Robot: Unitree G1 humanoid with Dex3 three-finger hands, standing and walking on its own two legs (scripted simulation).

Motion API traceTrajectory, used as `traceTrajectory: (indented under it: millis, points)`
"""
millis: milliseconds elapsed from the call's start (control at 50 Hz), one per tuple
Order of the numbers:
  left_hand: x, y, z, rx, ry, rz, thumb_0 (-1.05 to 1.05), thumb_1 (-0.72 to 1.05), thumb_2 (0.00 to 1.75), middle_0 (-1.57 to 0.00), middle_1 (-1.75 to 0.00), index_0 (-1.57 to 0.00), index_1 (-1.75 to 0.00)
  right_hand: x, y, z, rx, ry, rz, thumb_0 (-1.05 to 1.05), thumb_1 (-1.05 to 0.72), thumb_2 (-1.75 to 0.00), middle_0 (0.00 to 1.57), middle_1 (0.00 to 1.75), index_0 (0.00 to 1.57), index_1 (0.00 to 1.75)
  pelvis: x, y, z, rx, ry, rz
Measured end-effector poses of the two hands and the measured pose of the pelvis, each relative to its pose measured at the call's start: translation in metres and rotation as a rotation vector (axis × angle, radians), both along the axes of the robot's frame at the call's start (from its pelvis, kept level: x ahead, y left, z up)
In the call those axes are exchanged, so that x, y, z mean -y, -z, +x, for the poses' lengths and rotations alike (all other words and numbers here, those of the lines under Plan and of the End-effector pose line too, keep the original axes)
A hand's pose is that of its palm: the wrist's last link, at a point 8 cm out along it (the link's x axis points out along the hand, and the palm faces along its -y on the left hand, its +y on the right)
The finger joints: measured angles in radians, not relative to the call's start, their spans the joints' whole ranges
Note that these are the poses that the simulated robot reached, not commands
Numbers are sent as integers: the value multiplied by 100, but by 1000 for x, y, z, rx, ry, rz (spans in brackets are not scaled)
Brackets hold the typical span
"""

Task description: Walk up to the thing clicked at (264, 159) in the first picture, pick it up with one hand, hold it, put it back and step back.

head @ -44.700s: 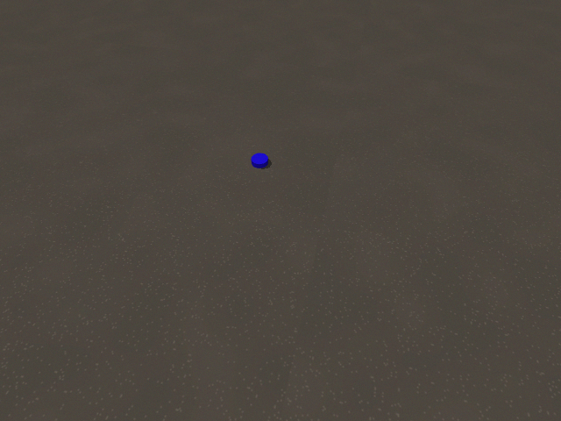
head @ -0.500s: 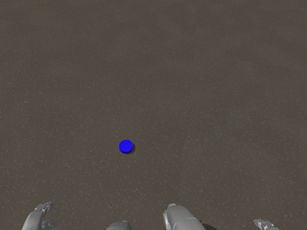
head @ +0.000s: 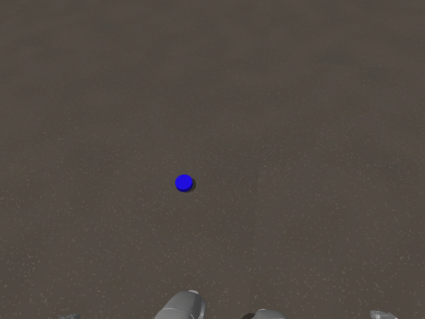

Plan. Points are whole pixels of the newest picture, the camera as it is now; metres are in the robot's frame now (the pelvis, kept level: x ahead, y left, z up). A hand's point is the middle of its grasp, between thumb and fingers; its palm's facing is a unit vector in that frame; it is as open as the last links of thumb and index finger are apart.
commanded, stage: step back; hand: left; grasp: from above
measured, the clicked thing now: (184, 183) +0.81 +0.21 -0.75
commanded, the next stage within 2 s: stand in 1.68 s
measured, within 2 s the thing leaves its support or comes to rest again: neither
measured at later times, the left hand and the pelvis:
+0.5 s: hand out of the picture -0.10 +0.25 -0.16, palm faces -0.04 -0.92 -0.40, open 7.4 cm; pelvis -0.19 -0.02 -0.01, yaw -2 degrees
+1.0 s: hand out of the picture -0.23 +0.24 -0.14, palm faces +0.07 -0.92 -0.38, open 7.4 cm; pelvis -0.28 -0.04 +0.00, yaw +3 degrees
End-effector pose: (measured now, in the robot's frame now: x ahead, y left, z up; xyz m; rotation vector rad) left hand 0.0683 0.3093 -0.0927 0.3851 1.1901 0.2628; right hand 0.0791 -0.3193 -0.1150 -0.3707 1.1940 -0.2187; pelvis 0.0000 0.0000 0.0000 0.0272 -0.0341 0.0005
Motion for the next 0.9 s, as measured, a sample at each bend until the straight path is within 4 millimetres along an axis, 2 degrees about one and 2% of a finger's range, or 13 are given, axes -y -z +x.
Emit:
traceTrajectory:
  millis: [60,140,240,360,460,540,600,640,700,760,840,900]
  points:
    - [-5,1,-2,62,9,6,1,90,89,-20,-30,-21,-30,-4,3,-28,-48,-16,-9,0,-91,-89,20,30,20,30,-2,3,-21,-2,-30,-8]
    - [-15,14,-9,133,13,-14,1,90,89,-20,-30,-21,-30,-14,6,-59,-67,-38,-28,0,-91,-89,20,30,20,30,-8,13,-53,10,-62,-3]
    - [-12,17,-36,123,-2,-50,1,91,89,-20,-30,-21,-30,-25,-10,-90,-40,-51,-20,0,-90,-89,20,30,20,30,-9,4,-89,18,-56,-34]
    - [-4,19,-91,79,10,-60,1,91,89,-20,-30,-21,-30,-16,-24,-106,49,-55,-42,0,-90,-89,20,30,20,30,-2,0,-131,1,-15,-49]
    - [6,27,-148,3,32,-43,1,91,89,-20,-30,-21,-30,3,-21,-126,125,-62,-40,0,-90,-89,20,30,20,30,12,8,-173,-3,29,-40]
    - [21,25,-203,-40,19,-27,1,91,89,-20,-30,-21,-30,24,-7,-156,138,-39,-26,0,-90,-89,20,30,20,30,26,14,-208,9,32,-61]
    - [28,14,-243,-63,-8,-20,1,91,89,-20,-30,-21,-30,29,-6,-186,99,-19,-11,0,-90,-89,20,30,20,30,32,6,-225,8,35,-12]
    - [29,8,-263,-71,-28,-9,1,90,89,-20,-30,-21,-30,31,-5,-207,74,-19,-1,0,-91,-89,20,30,20,30,33,2,-234,7,22,0]
    - [27,2,-281,-48,-41,6,1,90,89,-20,-30,-21,-30,32,0,-238,22,-31,8,0,-91,-89,20,30,20,30,34,1,-248,5,-4,2]
    - [21,2,-291,4,-56,12,1,90,89,-20,-30,-21,-30,29,5,-265,-42,-50,11,0,-91,-89,20,30,20,30,34,4,-259,7,-39,-8]
    - [11,9,-302,36,-76,1,1,90,89,-20,-30,-21,-30,19,7,-289,-71,-50,15,1,-91,-89,20,30,20,30,29,7,-272,24,-63,15]
    - [13,10,-308,22,-85,-23,1,90,89,-20,-30,-21,-30,13,2,-300,-47,-43,32,1,-90,-89,20,30,20,30,29,2,-277,22,-64,5]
